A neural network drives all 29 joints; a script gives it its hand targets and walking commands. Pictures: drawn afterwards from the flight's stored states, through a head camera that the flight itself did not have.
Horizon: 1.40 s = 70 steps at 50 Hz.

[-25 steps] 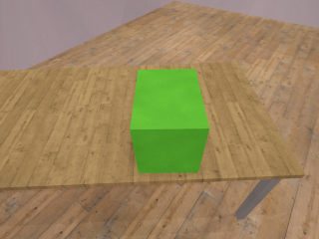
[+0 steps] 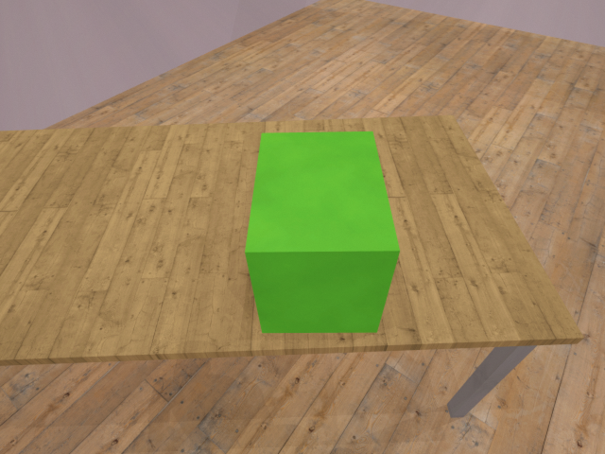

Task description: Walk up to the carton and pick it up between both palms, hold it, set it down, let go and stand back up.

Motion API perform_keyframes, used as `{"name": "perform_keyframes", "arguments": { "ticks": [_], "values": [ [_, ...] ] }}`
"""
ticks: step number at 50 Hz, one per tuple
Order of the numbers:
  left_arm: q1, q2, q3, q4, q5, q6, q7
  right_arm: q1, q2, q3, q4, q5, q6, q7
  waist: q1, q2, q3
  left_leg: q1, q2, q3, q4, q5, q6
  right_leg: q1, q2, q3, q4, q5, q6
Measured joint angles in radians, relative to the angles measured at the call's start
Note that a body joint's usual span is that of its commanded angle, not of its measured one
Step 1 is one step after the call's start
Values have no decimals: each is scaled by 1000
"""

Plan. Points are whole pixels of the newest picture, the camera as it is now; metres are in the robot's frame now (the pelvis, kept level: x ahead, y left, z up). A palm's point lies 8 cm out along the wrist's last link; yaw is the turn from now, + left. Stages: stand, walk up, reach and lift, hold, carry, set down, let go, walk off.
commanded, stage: stand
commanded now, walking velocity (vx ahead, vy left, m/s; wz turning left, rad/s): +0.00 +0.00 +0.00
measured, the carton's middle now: (318, 230) +0.53 +0.01 -0.05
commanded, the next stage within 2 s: none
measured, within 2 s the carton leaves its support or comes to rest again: neither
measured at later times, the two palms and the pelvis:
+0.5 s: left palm out of the picture -0.01 +0.22 -0.14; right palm out of the picture -0.01 -0.23 -0.14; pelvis +0.01 +0.00 +0.00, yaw +0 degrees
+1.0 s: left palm out of the picture +0.00 +0.22 -0.14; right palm out of the picture -0.01 -0.23 -0.14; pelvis +0.01 +0.00 +0.00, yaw +0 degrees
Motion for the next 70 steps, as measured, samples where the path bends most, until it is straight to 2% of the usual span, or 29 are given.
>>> {"name": "perform_keyframes", "arguments": {
  "ticks": [70],
  "values": [
    [-26, -29, -8, 85, -5, -6, 10, -16, 29, 5, 76, 1, -5, -13, 3, 3, 9, 26, 9, -5, -30, -7, -12, 26, 10, -4, -29, -9, -9]
  ]
}}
